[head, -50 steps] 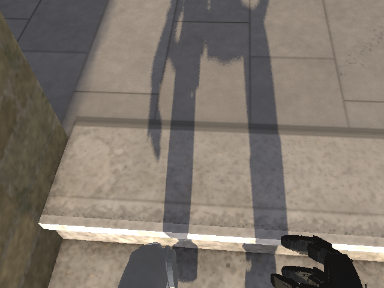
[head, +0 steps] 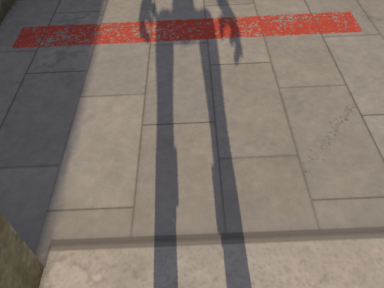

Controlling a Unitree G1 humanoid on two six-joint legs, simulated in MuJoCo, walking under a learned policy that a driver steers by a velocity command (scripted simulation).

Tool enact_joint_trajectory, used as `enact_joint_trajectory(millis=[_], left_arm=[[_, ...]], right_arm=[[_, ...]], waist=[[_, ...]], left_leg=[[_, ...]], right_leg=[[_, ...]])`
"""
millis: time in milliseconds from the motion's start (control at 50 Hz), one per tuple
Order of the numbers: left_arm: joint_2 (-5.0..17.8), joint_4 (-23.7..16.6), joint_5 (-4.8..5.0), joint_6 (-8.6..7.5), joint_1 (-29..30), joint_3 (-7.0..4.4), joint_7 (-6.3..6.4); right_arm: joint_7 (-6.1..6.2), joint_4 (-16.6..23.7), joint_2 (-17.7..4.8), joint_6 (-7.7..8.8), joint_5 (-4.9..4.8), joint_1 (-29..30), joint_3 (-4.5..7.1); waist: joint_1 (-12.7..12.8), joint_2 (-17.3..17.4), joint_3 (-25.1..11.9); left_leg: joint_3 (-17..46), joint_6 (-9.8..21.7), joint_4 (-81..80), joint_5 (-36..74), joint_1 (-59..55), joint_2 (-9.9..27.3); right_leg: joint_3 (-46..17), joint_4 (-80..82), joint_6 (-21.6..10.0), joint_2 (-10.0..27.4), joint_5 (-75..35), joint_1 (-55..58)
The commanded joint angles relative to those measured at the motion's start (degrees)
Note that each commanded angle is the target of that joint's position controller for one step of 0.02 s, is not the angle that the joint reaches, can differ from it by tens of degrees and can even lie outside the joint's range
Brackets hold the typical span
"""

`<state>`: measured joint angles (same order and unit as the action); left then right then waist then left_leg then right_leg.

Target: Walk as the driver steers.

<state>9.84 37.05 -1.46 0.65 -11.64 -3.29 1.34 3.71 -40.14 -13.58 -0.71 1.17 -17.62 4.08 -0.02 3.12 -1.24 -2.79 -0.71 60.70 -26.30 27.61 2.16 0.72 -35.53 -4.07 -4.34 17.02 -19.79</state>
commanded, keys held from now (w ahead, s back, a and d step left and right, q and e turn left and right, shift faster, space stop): w+e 0.08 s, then w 0.92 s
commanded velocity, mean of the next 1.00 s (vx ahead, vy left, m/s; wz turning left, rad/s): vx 0.39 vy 0.00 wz -0.17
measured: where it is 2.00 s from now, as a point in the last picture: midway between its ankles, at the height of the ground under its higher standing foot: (187, 128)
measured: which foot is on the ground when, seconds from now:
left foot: up 0.00-0.56, down 0.58-1.00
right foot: down 0.00-0.58, up 0.60-1.00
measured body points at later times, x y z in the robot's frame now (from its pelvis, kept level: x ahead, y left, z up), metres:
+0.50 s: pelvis +0.15 +0.07 +0.02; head +0.18 +0.08 +0.47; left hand +0.08 +0.32 -0.12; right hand +0.42 -0.12 +0.00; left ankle +0.30 +0.20 -0.45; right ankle +0.01 -0.09 -0.72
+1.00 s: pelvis +0.43 +0.16 +0.20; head +0.44 +0.17 +0.65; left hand +0.66 +0.34 +0.10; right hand +0.39 -0.09 +0.07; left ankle +0.35 +0.23 -0.55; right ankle +0.62 +0.01 -0.45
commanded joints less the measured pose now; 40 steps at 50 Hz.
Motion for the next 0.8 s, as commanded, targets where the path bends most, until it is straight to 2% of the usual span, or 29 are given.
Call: enact_joint_trajectory(millis=[20, 80, 120, 160, 200, 280, 340, 380, 400, 420, 440, 460, 480, 500, 520, 540, 560, 580, 600, 620, 640, 660, 680, 700, 720, 740, 760, 780, 800], left_arm=[[9.9, -4.9, 0.29, 0.40, -0.7, -2.70, 0.38], [8.7, -4.7, 0.58, -0.39, -3.4, -2.34, 0.14], [8.6, -3.5, -0.15, -1.85, -6.9, -2.34, 0.26], [8.4, -1.2, -0.07, -3.02, -10.3, -2.42, 0.21], [8.2, 1.2, 0.31, -4.18, -14.1, -2.41, -0.03], [8.8, 5.4, 0.06, -6.07, -19.4, -2.73, 0.42], [8.5, 8.1, -0.15, -7.69, -19.4, -2.61, 0.71], [9.5, 11.2, -0.69, -9.05, -20.8, -2.78, 0.59], [9.9, 12.0, -0.85, -9.34, -20.4, -2.83, 0.28], [10.6, 12.6, -0.84, -9.46, -18.9, -2.77, 0.18], [9.7, 14.1, 0.34, -8.64, -18.9, -2.62, 0.27], [10.0, 15.3, 0.36, -8.02, -19.8, -2.45, 0.60], [10.5, 13.8, 2.33, -7.14, -16.7, -2.13, 0.94], [11.2, 12.0, 3.05, -6.37, -10.9, -2.00, 1.08], [13.3, 10.1, 3.07, -6.23, -8.3, -2.19, 0.65], [16.2, 10.5, 2.83, -6.54, -10.4, -2.89, -0.05], [18.4, 11.2, 2.22, -6.69, -10.4, -3.44, -1.18], [18.2, 11.1, 2.32, -7.10, -11.4, -3.84, -2.38], [7.0, 5.4, 2.16, -7.69, -8.0, -2.12, -4.46], [1.9, 4.8, -1.75, -7.53, -13.1, -1.79, -4.71], [0.2, 4.3, -2.61, -7.04, -13.5, -1.56, -4.27], [1.0, 2.8, -2.68, -6.30, -10.7, -1.05, -3.55], [-0.1, 2.1, -2.85, -5.58, -9.0, -0.32, -3.17], [-1.0, 1.2, -2.67, -4.63, -7.3, 0.23, -2.96], [-1.7, 0.1, -1.65, -3.64, -5.3, 0.56, -2.61], [-1.2, 0.2, -1.61, -2.32, -4.6, 0.66, -2.24], [-2.4, -0.9, -1.93, -1.75, -3.0, 1.23, -1.70], [-1.9, -1.4, -1.69, -1.06, -1.5, 1.26, -1.27], [1.2, -1.7, -1.31, -1.02, -2.2, 0.98, -1.62]], right_arm=[[-1.68, 7.3, -3.4, 1.58, 2.07, 7.8, 0.30], [-3.18, 6.1, -3.3, 1.22, 1.98, 6.9, 0.11], [-3.30, 5.4, -2.4, 1.51, 1.75, 7.0, -0.23], [-3.22, 4.0, -1.2, 1.74, 1.93, 5.8, -0.43], [-3.42, 4.2, -0.5, 2.26, 2.39, 7.9, -0.72], [-3.79, 8.7, 1.3, 3.16, 1.83, 16.7, -2.00], [-3.41, 13.3, 2.5, 3.38, 1.66, 21.6, -3.04], [-2.25, 17.0, 3.9, 3.00, 1.24, 27.6, -3.60], [-1.84, 19.1, 4.3, 2.85, 1.07, 29.7, -4.15], [-1.32, 20.4, 4.6, 2.70, 0.81, 30.5, -4.55], [-1.42, 23.2, 5.6, 2.50, 0.92, 33.7, -5.69], [-1.87, 24.5, 5.7, 1.85, 1.05, 34.4, -5.85], [-3.38, 24.1, 5.5, 0.75, 1.13, 29.2, -6.43], [-4.06, 22.0, 6.4, 0.07, 0.73, 23.2, -6.28], [-4.54, 17.9, 5.2, -0.41, -0.13, 16.9, -5.18], [-4.24, 13.4, 2.4, -0.24, -1.03, 8.0, -3.05], [-3.53, 10.0, -0.2, 0.03, -1.19, -4.1, -1.38], [-3.48, 7.0, -6.2, 0.87, 0.41, -12.7, 0.77], [-2.68, 4.1, -15.8, 1.17, 1.08, -14.1, 2.18], [-1.83, 4.9, -14.7, 1.03, -1.23, -6.4, 2.39], [-1.74, 4.6, -12.0, 1.51, -0.91, 2.7, 1.99], [-2.13, 1.9, -7.6, 2.14, -0.34, 7.9, 1.28], [-2.50, -1.0, -2.7, 2.93, 0.01, 9.2, 0.28], [-3.01, -3.5, 1.2, 4.41, 0.92, 8.4, -0.66], [-3.45, -5.8, 3.9, 5.57, 1.48, 7.1, -1.50], [-3.72, -7.5, 4.5, 7.06, 1.13, 5.8, -1.65], [-4.04, -9.7, 2.8, 7.80, 0.45, 3.3, -0.95], [-4.31, -11.0, 1.8, 8.63, -0.18, 1.8, -0.68], [-4.04, -8.9, 0.0, 8.64, -0.72, 4.2, -0.37]], waist=[[0.7, -4.2, 0.1], [1.1, -6.7, 0.2], [1.7, -7.6, 0.1], [2.1, -9.3, -1.4], [3.3, -8.1, -0.3], [5.9, -8.8, 3.5], [4.6, -8.0, 6.5], [5.7, -10.5, 7.3], [5.2, -9.2, 8.0], [4.1, -8.4, 7.8], [3.8, -7.9, 8.9], [4.3, -9.2, 8.1], [1.7, -8.0, 4.7], [-1.2, -9.9, 1.8], [-3.0, -7.6, -2.8], [-5.7, -7.1, -8.3], [-12.5, -9.3, -15.2], [-15.9, -4.8, -19.8], [-13.5, 27.1, -19.6], [-6.8, 24.9, -20.3], [-0.4, 14.9, -13.7], [2.7, 6.5, -6.0], [4.2, 3.6, -2.0], [4.8, 2.5, -0.1], [5.0, 5.0, 0.2], [5.6, 2.3, 1.0], [6.4, 1.4, 2.4], [6.5, 0.5, 3.6], [7.2, -1.6, 4.1]], left_leg=[[5.9, -1.3, 11.5, 1.4, 16.0, 0.7], [3.9, -1.3, 13.3, 5.8, 18.9, -0.3], [3.7, -1.2, 15.7, 8.7, 21.5, -0.3], [2.8, -0.3, 25.8, 10.8, 23.1, -0.6], [2.7, 0.6, 32.7, 10.2, 29.4, -0.2], [4.1, 2.5, 50.6, 3.8, 47.6, 0.7], [7.7, 4.3, 57.5, -2.6, 58.3, 2.7], [8.4, 5.5, 67.0, -10.8, 66.8, 2.6], [10.1, 6.1, 66.7, -13.4, 69.8, 3.7], [9.1, 6.3, 63.1, -14.1, 67.8, 4.4], [8.5, 7.2, 51.8, -13.8, 62.2, 6.5], [4.8, 7.3, 47.7, -11.1, 56.6, 6.5], [0.9, 9.0, 34.5, -3.3, 34.7, 7.7], [-0.6, 10.4, 28.3, -3.4, 15.3, 6.0], [-6.1, 10.5, 22.3, -3.7, 1.7, 2.7], [-7.5, 10.1, 20.3, -4.4, -6.7, -1.1], [-6.7, 9.3, 11.8, -3.9, -16.3, -5.3], [6.7, 9.3, 0.6, -12.2, -21.8, -3.0], [44.6, 9.5, -35.9, -37.6, -21.7, 11.1], [65.1, 7.2, -49.3, -50.5, -17.3, 15.5], [64.8, 6.7, -48.7, -50.9, -10.1, 15.9], [55.5, 7.6, -42.4, -43.2, -4.2, 14.7], [43.7, 8.6, -34.6, -33.1, 0.7, 13.3], [34.2, 8.6, -31.8, -23.7, 5.1, 11.1], [30.0, 9.4, -31.6, -17.9, 6.0, 10.7], [25.8, 8.9, -32.8, -11.7, 5.7, 9.6], [23.5, 9.1, -34.3, -6.0, 4.3, 9.3], [21.4, 9.1, -36.0, -1.8, 2.6, 9.0], [17.3, 8.9, -41.2, -0.8, 2.8, 8.3]], right_leg=[[-26.1, 19.2, -12.1, 15.3, 9.0, 8.1], [-25.9, 20.5, -11.3, 12.0, 15.5, 9.7], [-27.0, 21.3, -12.3, 13.0, 14.6, 11.2], [-27.0, 20.9, -14.2, 13.2, 13.4, 11.2], [-28.5, 21.9, -15.4, 13.9, 15.1, 13.5], [-31.6, 23.6, -16.8, 17.2, 14.0, 21.3], [-29.9, 24.3, -15.0, 20.1, 11.8, 22.9], [-28.9, 24.0, -14.3, 22.6, 5.0, 24.8], [-27.1, 24.4, -12.9, 23.5, 5.5, 25.1], [-23.9, 26.7, -10.9, 22.7, 7.3, 22.3], [-20.6, 30.3, -7.8, 19.5, 11.0, 15.5], [-18.9, 35.8, -8.1, 18.8, 10.0, 12.1], [-14.4, 43.9, -8.5, 18.1, 2.2, 1.8], [-8.2, 44.6, -7.0, 16.2, -10.7, -6.2], [-5.1, 41.6, -7.5, 16.0, -27.0, -8.1], [-3.3, 29.3, -7.0, 16.2, -54.8, -2.1], [-2.2, 12.2, -5.3, 15.2, -72.5, 3.0], [-4.9, -10.2, -2.8, 12.5, -63.3, 2.0], [-8.7, -34.9, 0.9, -2.1, -7.1, -13.5], [-20.7, -59.1, 0.3, -5.5, -4.3, -19.8], [-18.5, -67.7, -0.1, -3.3, -9.6, -24.7], [-11.1, -68.6, -0.9, 0.4, -13.5, -28.4], [-7.4, -68.8, -1.6, 3.1, -15.8, -30.9], [-7.4, -68.3, -2.5, 4.0, -14.3, -30.9], [-7.7, -73.8, -3.6, 3.2, -11.3, -32.5], [-8.6, -73.3, -3.9, 3.5, -10.7, -33.6], [-9.4, -72.3, -3.9, 3.5, -9.6, -36.5], [-9.8, -71.4, -3.7, 3.0, -8.5, -38.8], [-9.2, -55.6, -2.1, 4.7, -11.3, -34.2]])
